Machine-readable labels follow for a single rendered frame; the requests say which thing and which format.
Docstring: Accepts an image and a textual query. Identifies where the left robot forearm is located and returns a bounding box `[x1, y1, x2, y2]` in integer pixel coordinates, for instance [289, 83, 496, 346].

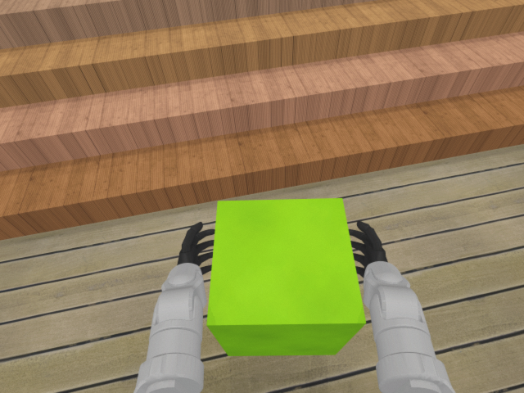
[133, 263, 207, 393]

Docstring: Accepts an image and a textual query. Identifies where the left robot hand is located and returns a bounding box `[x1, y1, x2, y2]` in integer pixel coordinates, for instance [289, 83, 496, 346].
[177, 222, 215, 275]

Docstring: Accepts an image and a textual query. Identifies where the right robot forearm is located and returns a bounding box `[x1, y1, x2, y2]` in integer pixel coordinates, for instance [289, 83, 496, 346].
[363, 261, 456, 393]

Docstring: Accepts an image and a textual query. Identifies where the right robot hand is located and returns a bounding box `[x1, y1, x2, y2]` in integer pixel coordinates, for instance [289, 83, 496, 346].
[349, 221, 388, 277]

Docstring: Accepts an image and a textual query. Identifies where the carton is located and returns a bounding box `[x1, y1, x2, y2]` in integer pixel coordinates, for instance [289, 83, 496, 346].
[206, 198, 366, 356]

